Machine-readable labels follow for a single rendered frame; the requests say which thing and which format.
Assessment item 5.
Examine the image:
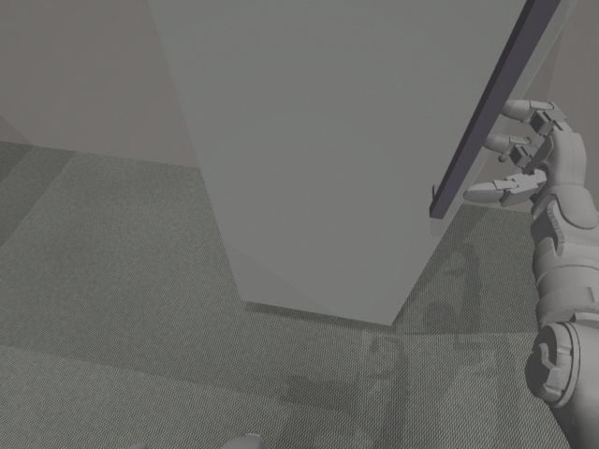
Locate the right robot forearm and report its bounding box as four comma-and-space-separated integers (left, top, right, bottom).
531, 184, 599, 332

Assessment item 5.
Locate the robot right upper arm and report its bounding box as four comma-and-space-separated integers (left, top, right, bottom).
525, 322, 599, 449

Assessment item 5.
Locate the right robot hand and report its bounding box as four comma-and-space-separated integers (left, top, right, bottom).
463, 100, 587, 208

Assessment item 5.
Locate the robot left shin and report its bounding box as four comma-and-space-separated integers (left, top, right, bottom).
245, 434, 265, 444

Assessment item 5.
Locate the fridge door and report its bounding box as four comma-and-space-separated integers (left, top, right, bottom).
148, 0, 578, 326

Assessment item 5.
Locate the handle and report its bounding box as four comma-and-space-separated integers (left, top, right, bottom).
430, 0, 561, 220

